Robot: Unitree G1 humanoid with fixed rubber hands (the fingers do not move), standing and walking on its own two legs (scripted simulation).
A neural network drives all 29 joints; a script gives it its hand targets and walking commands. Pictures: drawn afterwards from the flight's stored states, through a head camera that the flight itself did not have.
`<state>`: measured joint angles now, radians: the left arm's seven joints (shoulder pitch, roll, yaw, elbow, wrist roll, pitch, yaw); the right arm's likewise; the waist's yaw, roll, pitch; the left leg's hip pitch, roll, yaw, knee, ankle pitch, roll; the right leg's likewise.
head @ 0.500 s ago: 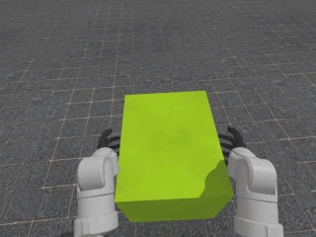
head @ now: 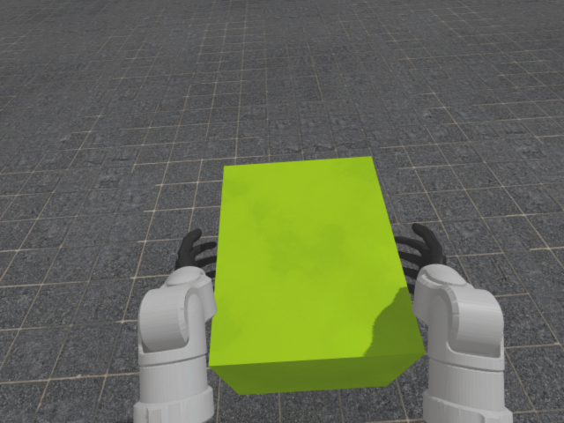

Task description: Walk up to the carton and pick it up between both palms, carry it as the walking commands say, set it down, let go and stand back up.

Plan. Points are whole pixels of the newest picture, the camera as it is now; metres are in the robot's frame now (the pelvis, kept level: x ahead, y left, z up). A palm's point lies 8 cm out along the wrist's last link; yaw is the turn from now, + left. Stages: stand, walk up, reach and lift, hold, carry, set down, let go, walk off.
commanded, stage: carry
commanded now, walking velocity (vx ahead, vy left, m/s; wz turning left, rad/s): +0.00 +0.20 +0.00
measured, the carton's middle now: (305, 275) +0.34 +0.01 +0.01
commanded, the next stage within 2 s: none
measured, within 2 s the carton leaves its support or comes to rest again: neither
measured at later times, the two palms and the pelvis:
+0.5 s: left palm (118, 358) +0.18 +0.23 +0.08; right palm (387, 375) +0.17 -0.08 +0.07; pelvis -0.10 +0.08 +0.01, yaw -1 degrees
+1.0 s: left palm out of the picture +0.08 +0.37 +0.08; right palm out of the picture +0.10 +0.06 +0.07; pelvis -0.20 +0.20 +0.00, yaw -1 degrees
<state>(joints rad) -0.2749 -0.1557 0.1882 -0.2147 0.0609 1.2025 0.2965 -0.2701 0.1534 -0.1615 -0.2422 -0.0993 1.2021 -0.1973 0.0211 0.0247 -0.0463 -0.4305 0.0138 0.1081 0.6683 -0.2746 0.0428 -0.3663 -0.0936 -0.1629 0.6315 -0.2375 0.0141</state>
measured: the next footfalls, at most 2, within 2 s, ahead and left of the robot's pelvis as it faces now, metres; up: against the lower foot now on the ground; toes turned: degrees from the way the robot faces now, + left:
left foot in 0.14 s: +0.04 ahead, +0.17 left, +0.00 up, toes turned +5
right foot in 0.40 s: -0.04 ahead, -0.02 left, +0.00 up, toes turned -11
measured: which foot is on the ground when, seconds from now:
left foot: up 0.00-0.12, down 0.14-0.40, up 0.42-0.70, down 0.72-0.98, up 1.00-1.00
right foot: down 0.00-0.16, up 0.18-0.38, down 0.40-0.72, up 0.74-0.96, down 0.98-1.00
